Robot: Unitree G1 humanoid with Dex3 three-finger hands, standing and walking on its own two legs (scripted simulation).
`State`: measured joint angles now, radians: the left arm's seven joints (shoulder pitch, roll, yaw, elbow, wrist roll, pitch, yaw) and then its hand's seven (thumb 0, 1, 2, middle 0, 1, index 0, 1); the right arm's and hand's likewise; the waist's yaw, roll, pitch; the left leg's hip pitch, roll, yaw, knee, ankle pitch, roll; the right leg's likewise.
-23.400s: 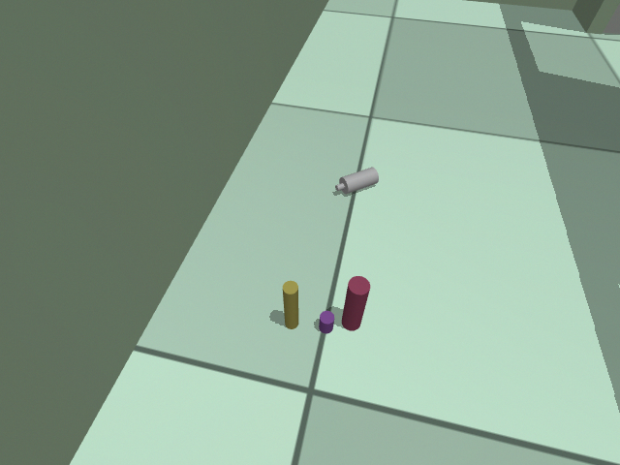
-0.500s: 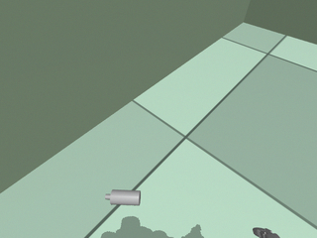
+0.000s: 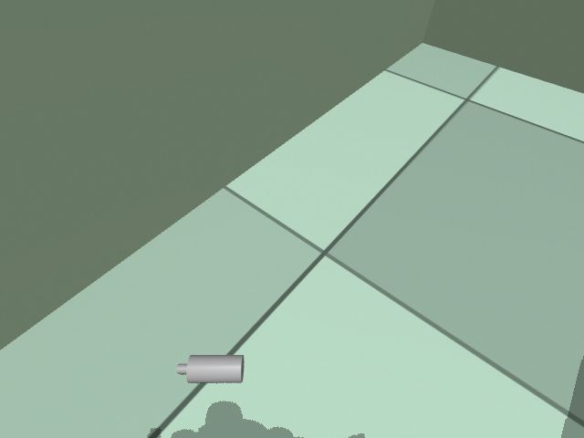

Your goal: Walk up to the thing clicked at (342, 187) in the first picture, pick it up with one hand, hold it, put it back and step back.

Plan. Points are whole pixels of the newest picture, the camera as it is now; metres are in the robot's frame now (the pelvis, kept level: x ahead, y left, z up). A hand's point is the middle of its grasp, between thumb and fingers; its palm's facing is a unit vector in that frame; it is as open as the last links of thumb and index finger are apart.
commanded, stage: walk up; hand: left
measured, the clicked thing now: (210, 368) +0.44 +0.24 -0.74
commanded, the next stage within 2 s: stand in 0.44 s
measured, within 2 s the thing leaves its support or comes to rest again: neither
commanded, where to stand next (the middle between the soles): +0.06 +0.00 m, yaw -1 degrees
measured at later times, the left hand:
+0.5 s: hand out of the picture +0.08 +0.25 -0.16, palm faces -0.01 -0.94 -0.33, open 7.4 cm
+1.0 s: hand out of the picture +0.09 +0.25 -0.15, palm faces -0.03 -0.94 -0.35, open 7.4 cm
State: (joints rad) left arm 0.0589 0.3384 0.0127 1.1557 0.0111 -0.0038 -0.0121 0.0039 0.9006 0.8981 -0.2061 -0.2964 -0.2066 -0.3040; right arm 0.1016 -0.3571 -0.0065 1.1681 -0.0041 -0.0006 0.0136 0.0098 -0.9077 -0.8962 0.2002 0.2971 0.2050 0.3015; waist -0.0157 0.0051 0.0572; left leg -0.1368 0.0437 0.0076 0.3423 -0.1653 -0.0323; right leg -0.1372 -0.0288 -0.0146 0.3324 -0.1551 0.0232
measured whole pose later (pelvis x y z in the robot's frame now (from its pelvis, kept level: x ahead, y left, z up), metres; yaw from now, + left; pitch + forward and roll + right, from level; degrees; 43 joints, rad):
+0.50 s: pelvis +0.01 +0.00 +0.00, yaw +0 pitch -2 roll +0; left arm 0.09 0.34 0.01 1.15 0.01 0.00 -0.01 0.00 0.90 0.90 -0.21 -0.30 -0.21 -0.30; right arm 0.08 -0.35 0.00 1.14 -0.01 0.00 0.01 0.01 -0.91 -0.90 0.20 0.30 0.21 0.30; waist 0.00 0.01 0.05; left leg -0.13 0.04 0.01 0.33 -0.17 -0.03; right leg -0.13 -0.03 -0.01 0.33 -0.17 0.03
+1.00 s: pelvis +0.01 +0.00 +0.00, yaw +0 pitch -2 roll +0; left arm 0.10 0.36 0.00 1.14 0.01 -0.01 -0.01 0.00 0.90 0.90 -0.21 -0.30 -0.21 -0.30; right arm 0.09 -0.35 0.00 1.14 -0.01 0.00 0.01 0.01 -0.91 -0.90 0.20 0.30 0.21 0.30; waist 0.00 0.01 0.04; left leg -0.11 0.04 0.01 0.32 -0.17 -0.04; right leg -0.12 -0.03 -0.02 0.33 -0.17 0.02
